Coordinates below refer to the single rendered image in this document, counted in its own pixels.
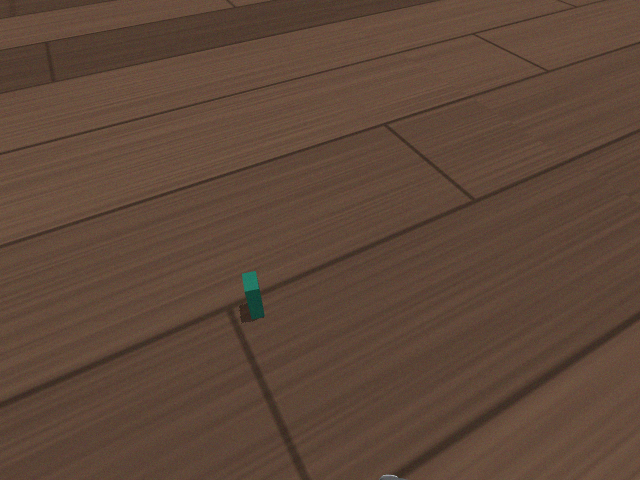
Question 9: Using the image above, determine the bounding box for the carton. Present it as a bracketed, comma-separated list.
[242, 271, 265, 319]

